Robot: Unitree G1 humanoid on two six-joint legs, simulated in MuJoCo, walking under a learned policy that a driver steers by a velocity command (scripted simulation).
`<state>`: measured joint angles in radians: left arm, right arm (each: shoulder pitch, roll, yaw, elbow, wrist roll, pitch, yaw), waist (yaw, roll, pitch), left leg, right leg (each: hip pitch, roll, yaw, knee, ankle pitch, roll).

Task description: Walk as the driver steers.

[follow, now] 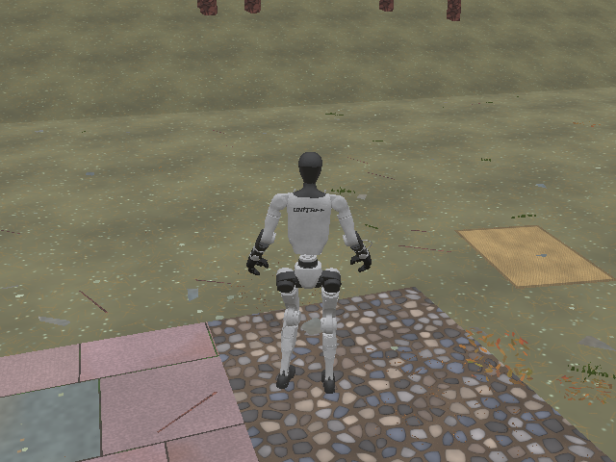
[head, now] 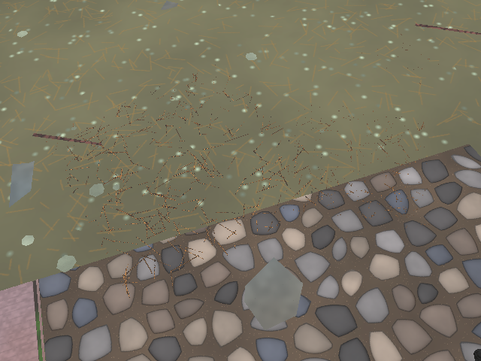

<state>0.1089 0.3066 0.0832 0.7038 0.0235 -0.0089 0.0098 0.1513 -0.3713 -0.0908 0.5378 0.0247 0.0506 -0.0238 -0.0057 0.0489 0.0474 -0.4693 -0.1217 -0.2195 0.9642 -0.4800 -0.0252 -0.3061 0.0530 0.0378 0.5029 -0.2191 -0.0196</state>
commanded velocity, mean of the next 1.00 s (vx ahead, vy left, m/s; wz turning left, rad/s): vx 0.78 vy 0.00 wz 0.76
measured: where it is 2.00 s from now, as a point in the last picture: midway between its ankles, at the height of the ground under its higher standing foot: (23, 140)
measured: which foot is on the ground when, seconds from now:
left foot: up 0.00-0.48, down 0.50-0.96, up 0.98-1.00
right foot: down 0.00-0.50, up 0.52-0.96, down 0.98-1.00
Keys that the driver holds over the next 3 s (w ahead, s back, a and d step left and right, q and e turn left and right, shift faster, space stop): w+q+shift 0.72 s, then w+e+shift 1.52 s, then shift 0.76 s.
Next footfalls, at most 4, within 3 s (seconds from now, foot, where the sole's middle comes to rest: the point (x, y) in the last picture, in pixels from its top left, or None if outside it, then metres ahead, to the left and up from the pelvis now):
0.50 left None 0.23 0.30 -0.77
0.98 right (79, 283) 0.69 0.53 -0.77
1.42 left None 0.93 0.93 -0.77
1.86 right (61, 120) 1.38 0.75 -0.77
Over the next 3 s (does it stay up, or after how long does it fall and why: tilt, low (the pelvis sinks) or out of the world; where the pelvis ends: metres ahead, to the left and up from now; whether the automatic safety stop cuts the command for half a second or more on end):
stays up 1.80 0.70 0.00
